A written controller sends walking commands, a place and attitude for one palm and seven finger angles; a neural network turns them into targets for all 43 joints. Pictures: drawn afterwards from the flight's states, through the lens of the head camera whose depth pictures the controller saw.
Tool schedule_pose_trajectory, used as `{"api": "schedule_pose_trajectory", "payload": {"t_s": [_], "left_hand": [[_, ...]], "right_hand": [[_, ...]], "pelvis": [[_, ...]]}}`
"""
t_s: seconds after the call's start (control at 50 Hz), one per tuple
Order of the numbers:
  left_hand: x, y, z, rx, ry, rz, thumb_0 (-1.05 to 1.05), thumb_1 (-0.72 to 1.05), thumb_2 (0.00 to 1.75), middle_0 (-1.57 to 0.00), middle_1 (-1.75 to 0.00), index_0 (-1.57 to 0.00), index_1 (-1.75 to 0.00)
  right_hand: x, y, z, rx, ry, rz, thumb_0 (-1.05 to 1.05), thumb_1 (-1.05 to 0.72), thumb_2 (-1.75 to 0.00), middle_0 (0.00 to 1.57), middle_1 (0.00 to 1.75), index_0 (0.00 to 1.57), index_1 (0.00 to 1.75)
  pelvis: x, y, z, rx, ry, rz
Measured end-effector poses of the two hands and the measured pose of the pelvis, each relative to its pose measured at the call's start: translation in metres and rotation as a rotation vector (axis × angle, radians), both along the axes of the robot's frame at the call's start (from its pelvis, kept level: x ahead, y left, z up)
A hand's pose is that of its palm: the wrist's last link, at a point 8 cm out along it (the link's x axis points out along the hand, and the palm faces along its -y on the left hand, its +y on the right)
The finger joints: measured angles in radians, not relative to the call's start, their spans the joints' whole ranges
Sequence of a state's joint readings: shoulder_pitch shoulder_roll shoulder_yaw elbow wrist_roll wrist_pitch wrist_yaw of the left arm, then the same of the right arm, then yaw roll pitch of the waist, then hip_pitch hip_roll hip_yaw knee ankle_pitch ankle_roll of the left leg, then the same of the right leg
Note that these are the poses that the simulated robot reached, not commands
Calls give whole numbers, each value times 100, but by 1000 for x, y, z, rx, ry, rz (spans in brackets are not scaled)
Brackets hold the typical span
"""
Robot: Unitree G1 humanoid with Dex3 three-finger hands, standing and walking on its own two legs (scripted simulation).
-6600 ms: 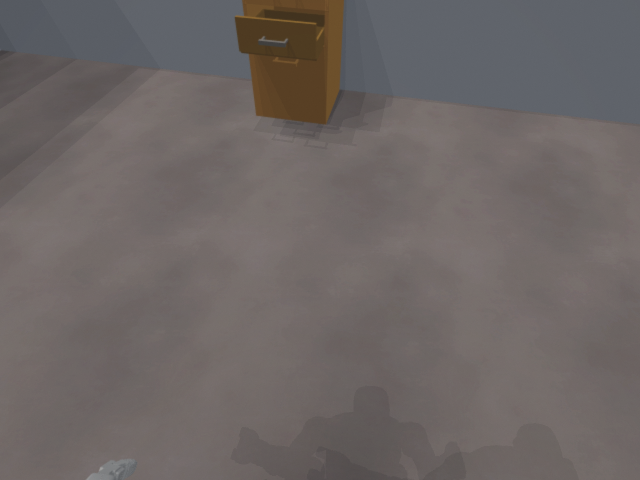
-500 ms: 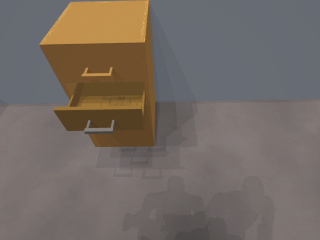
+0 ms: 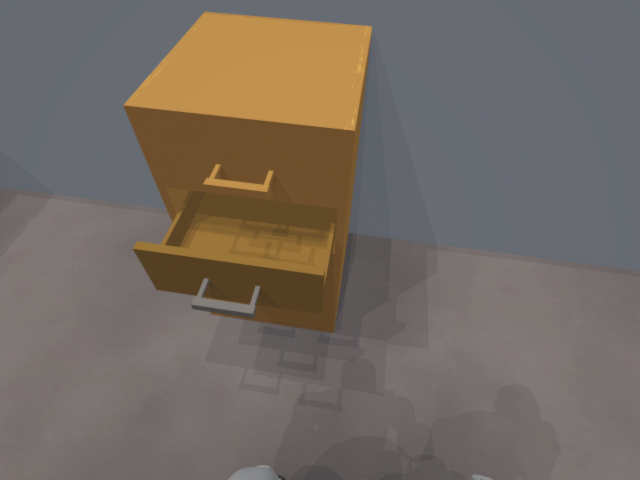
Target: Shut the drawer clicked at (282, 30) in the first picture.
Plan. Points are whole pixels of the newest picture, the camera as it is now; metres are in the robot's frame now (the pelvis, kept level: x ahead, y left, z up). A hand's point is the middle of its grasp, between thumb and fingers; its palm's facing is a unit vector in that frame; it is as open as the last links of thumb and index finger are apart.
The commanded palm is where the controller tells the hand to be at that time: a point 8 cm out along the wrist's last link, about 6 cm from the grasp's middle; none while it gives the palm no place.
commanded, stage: come to a stop and stand still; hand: left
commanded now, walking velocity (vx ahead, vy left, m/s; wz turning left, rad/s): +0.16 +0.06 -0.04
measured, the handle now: (227, 297) +0.46 +0.25 -0.23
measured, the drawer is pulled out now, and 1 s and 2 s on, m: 0.18 0.18 0.18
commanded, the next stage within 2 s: look again from close up in 1.18 s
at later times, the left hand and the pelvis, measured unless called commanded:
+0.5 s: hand out of the picture +0.13 +0.16 -0.15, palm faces -0.01 -0.96 -0.29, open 7.4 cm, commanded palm none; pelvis +0.05 -0.04 +0.01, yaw -1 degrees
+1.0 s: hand out of the picture +0.00 +0.19 -0.16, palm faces +0.06 -0.98 -0.21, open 7.4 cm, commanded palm none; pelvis -0.01 +0.00 +0.02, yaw -1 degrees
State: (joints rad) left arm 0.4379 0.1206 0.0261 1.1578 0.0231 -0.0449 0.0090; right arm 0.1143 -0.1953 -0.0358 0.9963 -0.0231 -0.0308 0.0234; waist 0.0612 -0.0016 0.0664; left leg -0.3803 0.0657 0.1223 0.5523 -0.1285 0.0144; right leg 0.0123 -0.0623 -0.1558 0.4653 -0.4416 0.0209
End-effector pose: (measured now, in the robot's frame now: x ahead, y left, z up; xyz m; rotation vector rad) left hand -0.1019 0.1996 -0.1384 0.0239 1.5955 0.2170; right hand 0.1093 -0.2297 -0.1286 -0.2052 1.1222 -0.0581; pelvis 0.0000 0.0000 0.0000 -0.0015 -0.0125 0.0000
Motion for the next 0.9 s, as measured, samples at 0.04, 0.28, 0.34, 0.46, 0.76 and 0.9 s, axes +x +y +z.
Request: {"api": "schedule_pose_trajectory", "payload": {"t_s": [0.04, 0.28, 0.34, 0.46, 0.76, 0.9], "left_hand": [[13, 10, -9, -8, 21, -4, 1, 91, 90, -21, -30, -20, -30], [183, 37, 5, 88, -251, -125, 1, 92, 90, -20, -30, -19, -30], [208, 32, 11, 116, -294, -154, 0, 92, 90, -20, -30, -20, -30], [226, 9, 22, 154, -328, -207, 0, 92, 90, -20, -30, -20, -30], [177, -2, 40, 157, -324, -140, 0, 91, 90, -21, -30, -20, -30], [122, 22, 27, 127, -245, -105, 1, 91, 90, -21, -30, -20, -30]], "right_hand": [[15, 10, -3, -12, -24, -1, 1, -91, -90, 19, 30, 20, 30], [-1, 9, -4, -10, 124, -105, -1, -94, -90, 20, 30, 21, 30], [-6, -2, -12, 8, 153, -128, 0, -93, -90, 20, 30, 21, 30], [-15, -31, -26, 45, 187, -178, 1, -92, -90, 20, 30, 21, 30], [-54, -55, -12, 16, 250, -127, 1, -91, -90, 20, 30, 20, 30], [-71, -37, 2, -12, 192, -113, 1, -91, -90, 19, 30, 20, 30]], "pelvis": [[12, 8, -6, 5, -4, 1], [49, 5, 8, 40, -10, -14], [54, -7, 6, 45, -7, -20], [56, -31, 4, 46, -2, -22], [21, -39, 20, 68, 15, -8], [0, -21, 19, 45, 13, -21]]}}
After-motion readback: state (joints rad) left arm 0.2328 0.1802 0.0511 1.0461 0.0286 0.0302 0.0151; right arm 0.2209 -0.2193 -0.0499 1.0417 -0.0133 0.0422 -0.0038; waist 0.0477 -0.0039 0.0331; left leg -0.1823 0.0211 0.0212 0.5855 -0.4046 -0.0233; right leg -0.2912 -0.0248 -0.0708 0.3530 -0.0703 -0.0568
